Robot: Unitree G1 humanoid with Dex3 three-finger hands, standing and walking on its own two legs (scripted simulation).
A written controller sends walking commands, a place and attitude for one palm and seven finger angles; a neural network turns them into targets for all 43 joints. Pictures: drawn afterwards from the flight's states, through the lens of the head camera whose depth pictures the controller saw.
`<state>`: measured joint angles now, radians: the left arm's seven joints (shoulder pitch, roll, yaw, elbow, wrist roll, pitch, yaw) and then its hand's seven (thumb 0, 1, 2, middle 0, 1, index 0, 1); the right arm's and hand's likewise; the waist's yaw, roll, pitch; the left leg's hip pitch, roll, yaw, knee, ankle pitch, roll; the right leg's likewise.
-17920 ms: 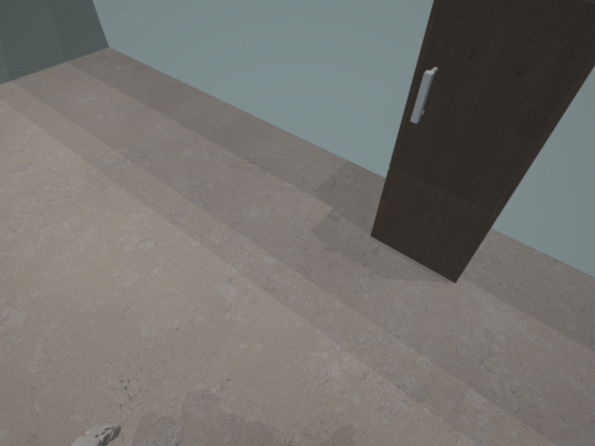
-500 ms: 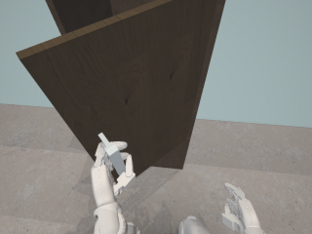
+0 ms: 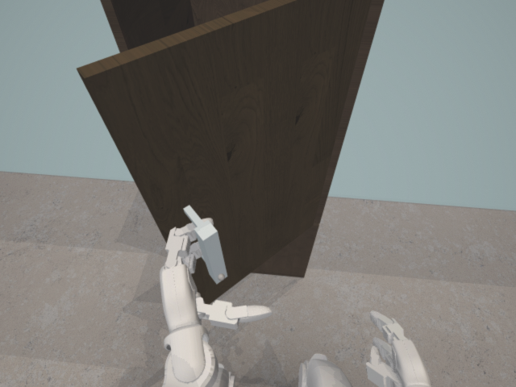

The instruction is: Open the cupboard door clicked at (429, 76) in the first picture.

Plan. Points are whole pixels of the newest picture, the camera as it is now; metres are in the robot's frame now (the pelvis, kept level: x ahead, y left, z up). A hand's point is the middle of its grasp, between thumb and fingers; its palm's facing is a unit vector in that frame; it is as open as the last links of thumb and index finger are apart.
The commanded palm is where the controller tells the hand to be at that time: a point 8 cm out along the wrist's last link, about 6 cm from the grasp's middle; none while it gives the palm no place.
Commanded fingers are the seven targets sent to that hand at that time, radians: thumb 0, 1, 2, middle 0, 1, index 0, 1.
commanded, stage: open thumb and fingers to let go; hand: left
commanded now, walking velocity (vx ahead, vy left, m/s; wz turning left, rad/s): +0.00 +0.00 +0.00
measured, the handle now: (205, 246) +0.32 +0.10 +0.04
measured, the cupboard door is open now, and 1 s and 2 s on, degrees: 45 45 45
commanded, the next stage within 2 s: slide the hand sideways off the handle in 0.16 s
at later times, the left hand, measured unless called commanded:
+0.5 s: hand (213, 296) +0.24 +0.08 +0.05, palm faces -0.16 -0.99 +0.00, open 16.4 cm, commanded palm +0.22 +0.11 +0.04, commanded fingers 0.00 -0.50 0.30 -0.15 -0.30 -0.15 -0.30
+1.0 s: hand (187, 322) +0.21 +0.11 +0.05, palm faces -0.08 -1.00 +0.02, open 16.4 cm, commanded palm +0.17 +0.16 +0.04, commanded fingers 0.00 -0.50 0.30 -0.15 -0.30 -0.15 -0.30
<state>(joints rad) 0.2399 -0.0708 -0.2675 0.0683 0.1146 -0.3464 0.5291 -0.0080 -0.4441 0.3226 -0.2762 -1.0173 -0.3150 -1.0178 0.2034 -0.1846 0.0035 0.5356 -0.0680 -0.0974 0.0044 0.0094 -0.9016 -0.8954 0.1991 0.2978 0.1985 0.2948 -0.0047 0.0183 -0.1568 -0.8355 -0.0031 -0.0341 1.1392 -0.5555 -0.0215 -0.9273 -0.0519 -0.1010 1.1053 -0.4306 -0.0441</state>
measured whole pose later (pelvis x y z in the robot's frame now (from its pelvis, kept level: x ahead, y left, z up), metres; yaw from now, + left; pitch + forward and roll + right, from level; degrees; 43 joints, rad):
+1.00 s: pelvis +0.01 +0.03 -0.02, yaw -1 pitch +17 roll -1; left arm 0.60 0.10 -0.23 -0.32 -0.02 -0.37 0.00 -0.02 -0.50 0.30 -0.15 -0.30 -0.15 -0.30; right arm 0.25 -0.20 0.02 0.33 -0.01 -0.07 0.01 0.01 -0.90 -0.90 0.20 0.30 0.20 0.30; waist 0.02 0.02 -0.16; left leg -0.92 -0.02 -0.02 1.27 -0.64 0.02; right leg -1.01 -0.06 -0.08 1.21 -0.49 -0.01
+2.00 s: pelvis +0.01 +0.02 +0.01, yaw -1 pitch +10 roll -2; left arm 0.71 0.26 0.07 -0.44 -0.24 -0.23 -0.20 -0.02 -0.50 0.30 -0.16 -0.30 -0.15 -0.30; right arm 0.31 -0.23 0.02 0.36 0.05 -0.08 -0.07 0.01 -0.90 -0.90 0.20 0.30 0.20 0.30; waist 0.01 0.04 -0.16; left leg -0.70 0.01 -0.04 1.11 -0.58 0.01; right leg -0.77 -0.03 -0.10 1.03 -0.43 -0.01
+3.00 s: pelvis +0.04 +0.02 +0.09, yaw -2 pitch -4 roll -1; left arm 0.47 0.33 0.33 -0.41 -0.06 -0.07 0.12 0.01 0.85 0.88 -0.21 -0.30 -0.21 -0.30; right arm 0.21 -0.23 0.02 0.62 0.00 -0.15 -0.07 0.01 -0.90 -0.90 0.20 0.30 0.20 0.30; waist 0.07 0.06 0.02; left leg -0.06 0.01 0.01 0.46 -0.33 0.01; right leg -0.17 -0.01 -0.06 0.45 -0.21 0.00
